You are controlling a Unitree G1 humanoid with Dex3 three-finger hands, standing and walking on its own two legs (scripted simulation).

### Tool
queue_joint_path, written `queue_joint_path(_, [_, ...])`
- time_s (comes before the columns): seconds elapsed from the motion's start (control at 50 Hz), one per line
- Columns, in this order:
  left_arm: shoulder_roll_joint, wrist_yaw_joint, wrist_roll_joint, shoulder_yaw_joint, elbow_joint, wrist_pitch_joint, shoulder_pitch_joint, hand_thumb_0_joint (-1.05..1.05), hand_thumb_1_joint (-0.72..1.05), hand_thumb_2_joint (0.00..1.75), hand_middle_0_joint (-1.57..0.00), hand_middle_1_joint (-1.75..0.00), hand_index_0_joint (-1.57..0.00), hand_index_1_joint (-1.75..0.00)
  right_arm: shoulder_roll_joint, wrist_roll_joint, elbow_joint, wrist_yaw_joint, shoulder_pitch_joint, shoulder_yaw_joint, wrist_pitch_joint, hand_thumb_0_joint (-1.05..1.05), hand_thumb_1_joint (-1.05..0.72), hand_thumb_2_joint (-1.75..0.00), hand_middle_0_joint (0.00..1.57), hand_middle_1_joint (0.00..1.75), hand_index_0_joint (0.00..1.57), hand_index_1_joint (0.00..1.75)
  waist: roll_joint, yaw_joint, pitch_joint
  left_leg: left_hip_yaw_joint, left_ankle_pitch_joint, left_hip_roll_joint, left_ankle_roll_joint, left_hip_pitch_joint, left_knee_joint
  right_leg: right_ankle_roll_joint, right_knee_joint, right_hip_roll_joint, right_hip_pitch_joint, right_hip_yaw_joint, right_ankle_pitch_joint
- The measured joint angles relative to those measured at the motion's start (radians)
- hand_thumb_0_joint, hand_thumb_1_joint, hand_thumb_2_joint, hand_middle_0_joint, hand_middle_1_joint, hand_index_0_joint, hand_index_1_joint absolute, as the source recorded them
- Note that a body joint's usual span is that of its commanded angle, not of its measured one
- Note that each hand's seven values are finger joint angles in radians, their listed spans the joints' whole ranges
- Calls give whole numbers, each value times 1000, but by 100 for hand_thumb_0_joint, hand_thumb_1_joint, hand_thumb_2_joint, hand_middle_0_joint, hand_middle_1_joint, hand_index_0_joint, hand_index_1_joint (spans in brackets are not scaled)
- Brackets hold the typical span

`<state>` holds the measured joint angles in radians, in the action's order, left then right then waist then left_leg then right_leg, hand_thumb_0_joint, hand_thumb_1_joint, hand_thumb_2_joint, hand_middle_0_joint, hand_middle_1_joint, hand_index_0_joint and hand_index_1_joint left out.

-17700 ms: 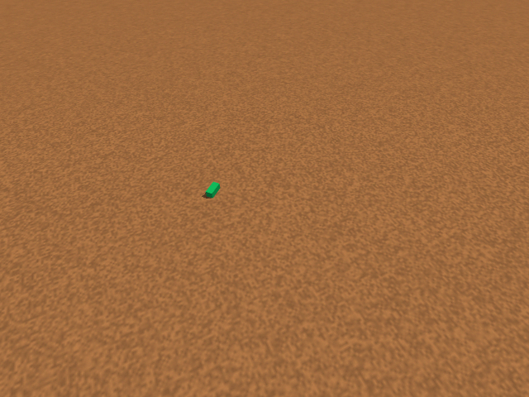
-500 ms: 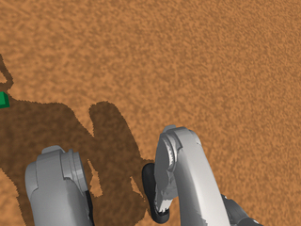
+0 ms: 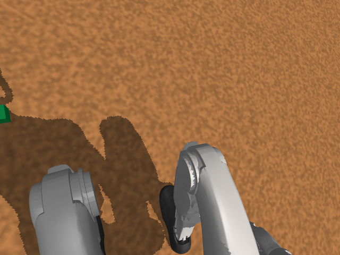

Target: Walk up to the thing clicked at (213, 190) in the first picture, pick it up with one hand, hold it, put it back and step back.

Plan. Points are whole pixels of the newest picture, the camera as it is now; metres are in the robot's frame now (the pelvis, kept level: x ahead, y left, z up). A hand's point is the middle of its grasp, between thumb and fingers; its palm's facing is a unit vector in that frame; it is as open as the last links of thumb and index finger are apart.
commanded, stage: rise first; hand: left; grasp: from above
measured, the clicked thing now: out of the picture +0.46 +0.39 -0.29
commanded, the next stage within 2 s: none
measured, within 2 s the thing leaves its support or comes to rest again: neither
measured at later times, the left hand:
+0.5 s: hand out of the picture +0.42 +0.43 -0.15, palm faces -0.44 -0.12 -0.89, open 12.3 cm
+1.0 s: hand out of the picture +0.42 +0.43 -0.15, palm faces -0.43 -0.12 -0.89, open 12.2 cm
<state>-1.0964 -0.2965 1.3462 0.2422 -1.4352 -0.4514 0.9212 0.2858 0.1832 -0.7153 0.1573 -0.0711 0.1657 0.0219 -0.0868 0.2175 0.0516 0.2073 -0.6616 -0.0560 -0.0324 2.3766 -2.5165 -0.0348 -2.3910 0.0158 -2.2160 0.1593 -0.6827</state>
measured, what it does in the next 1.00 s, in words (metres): stands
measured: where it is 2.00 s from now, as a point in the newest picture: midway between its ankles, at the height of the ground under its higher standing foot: (138, 242)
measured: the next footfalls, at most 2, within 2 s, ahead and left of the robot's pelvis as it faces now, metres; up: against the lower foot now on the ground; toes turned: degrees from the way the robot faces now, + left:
none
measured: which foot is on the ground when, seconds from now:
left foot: down 0.00-1.00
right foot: down 0.00-1.00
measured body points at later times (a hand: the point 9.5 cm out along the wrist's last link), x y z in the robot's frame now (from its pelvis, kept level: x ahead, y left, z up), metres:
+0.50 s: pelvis +0.00 +0.00 +0.00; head +0.24 +0.12 +0.36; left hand +0.43 +0.43 -0.10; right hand +0.10 -0.27 -0.09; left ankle +0.08 +0.13 -0.27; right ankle +0.11 -0.12 -0.27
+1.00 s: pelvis +0.00 +0.00 +0.00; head +0.23 +0.12 +0.36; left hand +0.43 +0.43 -0.10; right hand +0.09 -0.27 -0.08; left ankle +0.08 +0.13 -0.27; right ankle +0.11 -0.12 -0.27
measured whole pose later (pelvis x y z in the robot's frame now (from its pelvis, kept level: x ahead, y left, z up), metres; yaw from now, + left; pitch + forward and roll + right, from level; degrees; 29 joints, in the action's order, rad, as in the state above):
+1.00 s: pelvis +0.00 +0.00 +0.00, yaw +0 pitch +28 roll -13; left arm -1.11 -0.30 1.34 0.24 -1.45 -0.45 0.93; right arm 0.29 0.18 -0.70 0.16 -0.07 0.18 0.02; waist -0.09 0.23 0.06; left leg 0.21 -0.66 -0.05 -0.03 2.37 -2.51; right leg -0.04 -2.39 0.02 -2.21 0.16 -0.68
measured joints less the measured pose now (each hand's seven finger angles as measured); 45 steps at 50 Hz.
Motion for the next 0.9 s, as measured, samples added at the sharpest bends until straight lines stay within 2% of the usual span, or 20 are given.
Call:
queue_joint_path(0.22, [-2,-6,7,4,-3,7,10,0,-24,78,-36,-73,-35,-74,1,1,5,-1,1,0,-7,0,-90,-89,20,30,21,30,2,5,5,2,-2,2,1,3,-3,0,-2,0,-1,1,-2])
queue_joint_path(0.44, [2,0,-9,-2,-1,12,3,0,-22,76,-38,-71,-36,-72,3,-1,4,2,2,1,-6,0,-90,-89,20,30,21,30,8,4,4,1,-3,3,1,1,2,-1,3,0,0,1,-4])
queue_joint_path(0.62, [-3,-4,1,0,-1,6,12,0,-22,76,-39,-70,-37,-71,3,1,4,0,4,3,-5,0,-90,-89,20,30,21,30,4,5,6,2,-5,4,2,-1,0,-1,2,0,2,2,-5])
queue_joint_path(0.9, [-6,3,-3,0,-6,8,7,0,-21,75,-39,-69,-38,-70,3,-1,10,1,1,9,-5,0,-90,-89,20,30,21,30,2,10,10,2,-3,4,2,-5,3,-1,5,2,5,1,-2])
